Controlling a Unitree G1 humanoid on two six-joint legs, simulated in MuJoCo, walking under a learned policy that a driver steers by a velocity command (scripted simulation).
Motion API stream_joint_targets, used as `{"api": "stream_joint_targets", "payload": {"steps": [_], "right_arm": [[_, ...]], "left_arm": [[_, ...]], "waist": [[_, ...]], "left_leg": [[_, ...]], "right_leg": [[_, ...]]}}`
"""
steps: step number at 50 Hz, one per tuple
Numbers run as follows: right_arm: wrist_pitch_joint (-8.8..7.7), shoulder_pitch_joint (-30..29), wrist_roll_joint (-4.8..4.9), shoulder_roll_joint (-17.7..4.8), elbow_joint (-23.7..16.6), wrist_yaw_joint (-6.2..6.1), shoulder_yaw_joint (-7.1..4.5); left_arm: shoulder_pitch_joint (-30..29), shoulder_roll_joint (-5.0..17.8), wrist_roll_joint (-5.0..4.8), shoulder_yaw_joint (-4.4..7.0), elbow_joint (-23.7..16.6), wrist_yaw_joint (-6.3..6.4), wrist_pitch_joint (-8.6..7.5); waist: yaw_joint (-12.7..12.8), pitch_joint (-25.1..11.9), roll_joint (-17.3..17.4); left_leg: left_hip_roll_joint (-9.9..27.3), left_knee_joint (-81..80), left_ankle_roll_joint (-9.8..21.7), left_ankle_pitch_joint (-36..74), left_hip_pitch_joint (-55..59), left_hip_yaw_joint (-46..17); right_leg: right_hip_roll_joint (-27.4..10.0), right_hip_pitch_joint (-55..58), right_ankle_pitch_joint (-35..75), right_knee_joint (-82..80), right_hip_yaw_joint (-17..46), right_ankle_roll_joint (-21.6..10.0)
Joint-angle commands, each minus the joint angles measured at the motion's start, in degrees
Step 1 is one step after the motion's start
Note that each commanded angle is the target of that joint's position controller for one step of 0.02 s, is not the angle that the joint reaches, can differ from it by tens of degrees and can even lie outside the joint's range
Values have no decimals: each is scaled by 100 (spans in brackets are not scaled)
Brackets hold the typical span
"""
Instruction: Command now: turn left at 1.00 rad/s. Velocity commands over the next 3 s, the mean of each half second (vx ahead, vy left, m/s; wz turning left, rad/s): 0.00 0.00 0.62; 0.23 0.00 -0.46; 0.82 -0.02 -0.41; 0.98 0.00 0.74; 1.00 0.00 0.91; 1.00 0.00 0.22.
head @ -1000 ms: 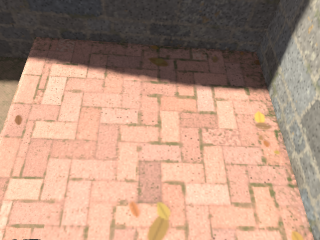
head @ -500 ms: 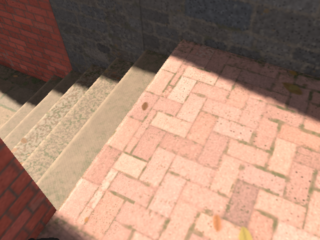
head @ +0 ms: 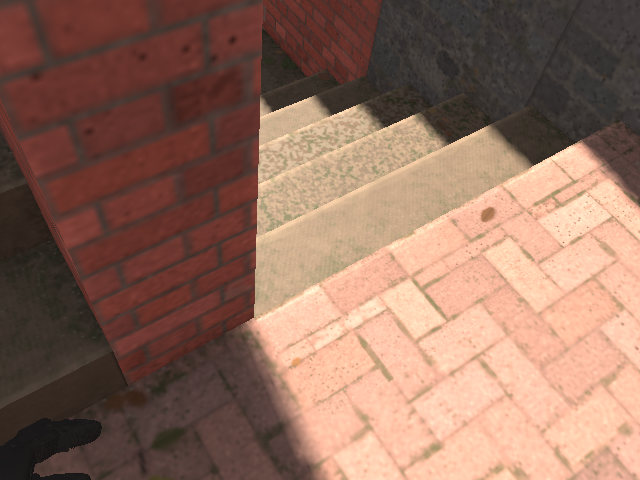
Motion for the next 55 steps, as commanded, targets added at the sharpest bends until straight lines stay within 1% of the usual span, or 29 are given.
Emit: {"api": "stream_joint_targets", "payload": {"steps": [1, 6, 9, 12, 14, 15, 16, 17, 18, 19, 21, 23, 25, 27, 31, 33, 34, 36, 37, 38, 39, 41, 42, 43, 45, 48, 51, 53, 55], "right_arm": [[-82, -98, 72, -1033, -279, -207, -311], [21, -24, 66, -1037, -371, -131, -380], [70, -115, 17, -953, -405, -115, -372], [88, -145, -23, -822, -428, -102, -338], [134, -256, 64, -727, -407, -117, -294], [139, -167, 94, -593, -359, -116, -247], [90, 337, 21, -288, -170, -60, -159], [27, 806, -69, -201, -77, -61, -112], [-55, 374, -76, -941, -316, -112, -357], [-61, 218, -47, -1159, -218, -158, -461], [38, 364, -77, -636, 48, -186, -370], [41, 482, -81, -254, 140, -153, -284], [2, 332, -26, 32, 185, -116, -176], [-111, 209, -73, 137, 257, -60, -114], [-251, 414, -21, -325, 515, -134, -299], [-245, 724, 22, -504, 616, -204, -373], [-211, 854, 7, -699, 663, -245, -439], [4, 912, -68, -558, 581, -265, -505], [32, 1163, -92, -592, 546, -286, -544], [-51, 1275, -106, -589, 490, -268, -535], [-169, 1213, -144, -474, 459, -211, -459], [-409, 709, -21, -269, 348, -156, -372], [-491, 659, -1, -421, 368, -179, -421], [-545, 786, -69, -477, 396, -179, -427], [-664, 896, -160, -434, 432, -124, -432], [-700, 1015, -176, -548, 606, -102, -431], [-669, 1015, -275, -852, 693, -76, -477], [-592, 953, -188, -886, 717, -52, -455], [-462, 609, -167, -1021, 630, -126, -448]], "left_arm": [[-156, 239, 4, 3, -423, -11, 2], [-378, 223, -10, 42, -360, -8, -190], [-90, 295, -109, 66, -215, -72, -225], [122, 160, -64, -2, -166, -145, -229], [429, 51, -62, -24, -59, -193, -240], [562, 59, -12, -24, -9, -190, -244], [623, 253, 101, -8, -10, -194, -226], [570, 589, 179, -13, -135, -140, -151], [796, 663, 237, 61, -5, -179, -180], [567, 551, 130, 30, -10, -166, -221], [352, -7, -55, -165, 11, -90, -278], [419, -217, -51, -288, 110, -54, -304], [621, -216, -47, -324, 234, -81, -311], [818, 20, -100, -322, 392, -142, -358], [1050, 820, -274, -87, 484, -205, -334], [847, 661, -299, -114, 422, -240, -407], [785, 443, -258, -167, 321, -282, -463], [477, 149, -304, -229, 184, -294, -443], [535, 108, -381, -221, 231, -289, -401], [412, 29, -414, -246, 187, -304, -356], [197, 161, -443, -190, 111, -310, -310], [335, 244, -409, -124, 108, -305, -238], [172, 171, -276, -155, 63, -323, -239], [-38, 56, -217, -204, -10, -357, -267], [17, -61, -285, -247, -17, -422, -295], [-254, -46, -227, -303, -309, -513, -326], [-590, -27, -83, -318, -590, -692, -325], [-386, -24, -117, -321, -586, -801, -310], [-106, 115, -142, -220, -591, -872, -293]], "waist": [[-9, -1238, 975], [-235, -1001, 1360], [-224, -1060, 1518], [-220, -1281, 1308], [-2, -1312, 1141], [74, -1279, 883], [-91, -1332, -40], [-303, -1192, -1087], [-18, -1045, -1102], [-61, -790, -683], [-83, -642, -563], [-94, -589, -589], [54, -589, -515], [155, -616, -664], [160, -527, -761], [12, -869, -706], [55, -1147, -298], [-81, -1326, 731], [-274, -1367, 1109], [-450, -1213, 1598], [-476, -743, 1332], [-243, -158, 896], [-277, -188, 769], [-413, -153, 612], [-497, -291, 542], [-479, -68, 750], [-465, 314, 415], [-336, 318, 705], [9, 156, 803]], "left_leg": [[1162, -497, 983, 1724, 1290, -1619], [882, -444, 771, 994, 967, -2199], [923, -301, 719, 1092, 914, -2293], [912, -202, 714, 1576, 847, -2478], [760, -15, 577, 1638, 632, -2463], [550, 143, 384, 1058, 316, -2302], [-6, 920, 25, -677, -143, -1722], [-890, 1894, -330, -2743, -871, -969], [-695, 2927, -556, -2862, -1063, -775], [-374, 3358, -624, -2338, -1054, -762], [-346, 3532, -795, -1581, -975, -795], [-266, 3358, -899, -1294, -758, -673], [-1, 2403, -895, -1148, -645, -411], [257, 1266, -872, -1242, -37, 140], [-91, -213, -696, -437, 496, 577], [171, -268, -458, 74, 1070, 442], [430, 55, -297, 962, 1619, 348], [791, 57, 82, 1866, 2156, 62], [1343, -462, 451, 828, 2507, -496], [2183, -1143, 947, -477, 2579, -1353], [2649, -1580, 1082, -1463, 2326, -1741], [2383, -1904, 749, -2049, 2232, -1251], [2346, -2027, 636, -1665, 2346, -964], [2305, -2064, 587, -1244, 2468, -658], [2156, -2059, 469, -719, 2641, -27], [2140, -2134, 330, -475, 2516, 633], [2224, -2086, 186, 501, 2251, 1272], [2216, -1918, 77, 926, 2218, 1664], [2063, -1314, -140, 2966, 1943, 2153]], "right_leg": [[188, -196, 285, -585, 225, 90], [473, 172, 156, -1228, 336, 52], [253, 503, 6, -1541, 369, -95], [253, 1167, -22, -2062, 172, -163], [197, 1890, 531, -3015, 32, -259], [21, 2454, 1097, -3700, 52, -362], [-788, 3037, 1612, -4063, 828, -631], [-1878, 3170, 3346, -3954, 1791, -1228], [-2408, 2307, 2758, -4279, 2484, -2004], [-2146, 2056, 1959, -4320, 2141, -1899], [-1396, 2069, 1275, -4326, 1320, -1454], [-1194, 2053, 1367, -4355, 992, -1433], [-1113, 2278, 1101, -4356, 866, -1442], [-1052, 2164, 1228, -4286, 885, -1391], [-1034, 2297, 2761, -3812, 1458, -1387], [-1048, 2116, 3525, -3519, 1580, -1304], [-821, 1687, 3548, -3233, 1377, -1165], [-132, 671, 2209, -2447, 532, -803], [211, -72, 322, -1915, 123, -684], [180, -790, -1455, -825, -190, -624], [-374, -1404, -1511, 36, -15, -675], [-763, -1792, -723, 221, 211, -681], [-818, -1909, -271, 132, 138, -592], [-820, -2007, -23, 163, 42, -515], [-868, -2102, 431, 112, -5, -447], [-1019, -2323, 848, -85, -68, -400], [-1076, -2254, 1353, -573, -269, -376], [-990, -1926, 1230, -739, -469, -477], [-657, -1010, 941, -1050, -922, -608]]}}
